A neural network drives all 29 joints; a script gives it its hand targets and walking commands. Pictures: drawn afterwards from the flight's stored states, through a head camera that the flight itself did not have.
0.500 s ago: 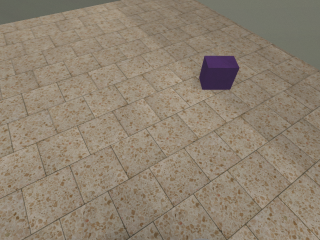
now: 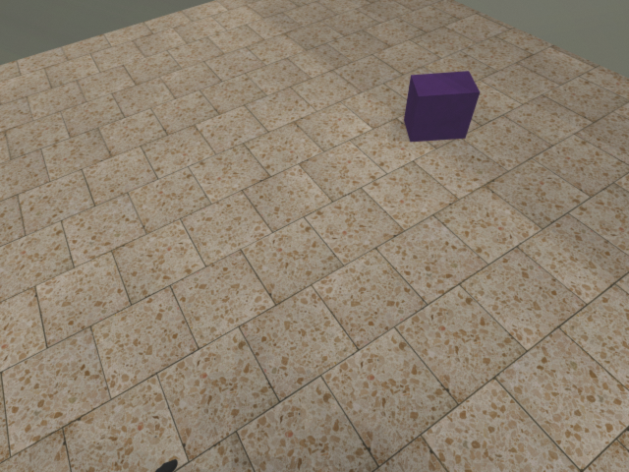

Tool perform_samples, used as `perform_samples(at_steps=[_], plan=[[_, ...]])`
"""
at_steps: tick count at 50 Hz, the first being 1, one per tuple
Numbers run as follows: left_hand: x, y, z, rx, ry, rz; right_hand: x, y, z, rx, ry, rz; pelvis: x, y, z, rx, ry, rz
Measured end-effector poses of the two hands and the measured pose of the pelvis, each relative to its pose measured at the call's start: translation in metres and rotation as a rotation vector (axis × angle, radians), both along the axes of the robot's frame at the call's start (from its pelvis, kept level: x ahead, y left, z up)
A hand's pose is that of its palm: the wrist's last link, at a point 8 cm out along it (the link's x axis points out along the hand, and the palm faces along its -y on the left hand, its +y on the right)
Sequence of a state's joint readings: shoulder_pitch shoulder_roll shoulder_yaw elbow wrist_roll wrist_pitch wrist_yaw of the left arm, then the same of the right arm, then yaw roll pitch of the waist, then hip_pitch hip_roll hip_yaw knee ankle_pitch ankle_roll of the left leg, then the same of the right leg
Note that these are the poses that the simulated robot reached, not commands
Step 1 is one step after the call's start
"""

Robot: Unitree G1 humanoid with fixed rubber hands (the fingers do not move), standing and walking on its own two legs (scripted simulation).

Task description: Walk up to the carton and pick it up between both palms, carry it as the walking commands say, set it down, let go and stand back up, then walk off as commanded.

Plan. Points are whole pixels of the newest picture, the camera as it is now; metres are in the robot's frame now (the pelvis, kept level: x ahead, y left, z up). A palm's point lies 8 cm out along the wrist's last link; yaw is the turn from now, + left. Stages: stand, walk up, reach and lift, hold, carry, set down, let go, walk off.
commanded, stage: walk off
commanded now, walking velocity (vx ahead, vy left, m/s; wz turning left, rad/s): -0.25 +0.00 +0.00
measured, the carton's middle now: (438, 107) +1.69 -0.56 -0.65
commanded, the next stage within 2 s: stand in 0.38 s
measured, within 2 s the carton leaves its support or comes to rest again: neither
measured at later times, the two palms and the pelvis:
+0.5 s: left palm out of the picture -0.10 +0.28 -0.13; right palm out of the picture -0.10 -0.24 -0.12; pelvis -0.15 +0.02 +0.01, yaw -1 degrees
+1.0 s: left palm out of the picture -0.20 +0.23 -0.14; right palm out of the picture -0.23 -0.21 -0.14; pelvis -0.22 +0.01 +0.01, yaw +0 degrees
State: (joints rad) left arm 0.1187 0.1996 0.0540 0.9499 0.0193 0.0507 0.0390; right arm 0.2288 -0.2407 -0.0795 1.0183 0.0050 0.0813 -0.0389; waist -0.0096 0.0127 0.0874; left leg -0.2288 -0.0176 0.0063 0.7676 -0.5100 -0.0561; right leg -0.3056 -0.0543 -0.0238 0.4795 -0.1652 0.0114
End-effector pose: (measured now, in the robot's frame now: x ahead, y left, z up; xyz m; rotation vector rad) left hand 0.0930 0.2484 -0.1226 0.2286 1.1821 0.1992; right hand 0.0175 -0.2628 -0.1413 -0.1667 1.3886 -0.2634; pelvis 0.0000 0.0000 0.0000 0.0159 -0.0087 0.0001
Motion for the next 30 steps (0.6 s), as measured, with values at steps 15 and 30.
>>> perform_samples(at_steps=[15, 30], plan=[[-0.15, 0.049, -0.017, -0.059, 0.161, 0.077, -0.052, 0.038, 0.038, -0.076, -0.132, 0.061, -0.09, 0.035, 0.011, -0.077, 0.003, -0.011], [-0.245, 0.012, -0.003, 0.01, 0.147, 0.042, -0.174, 0.012, -0.006, 0.022, -0.073, 0.006, -0.183, 0.008, -0.002, -0.017, 0.01, -0.027]])
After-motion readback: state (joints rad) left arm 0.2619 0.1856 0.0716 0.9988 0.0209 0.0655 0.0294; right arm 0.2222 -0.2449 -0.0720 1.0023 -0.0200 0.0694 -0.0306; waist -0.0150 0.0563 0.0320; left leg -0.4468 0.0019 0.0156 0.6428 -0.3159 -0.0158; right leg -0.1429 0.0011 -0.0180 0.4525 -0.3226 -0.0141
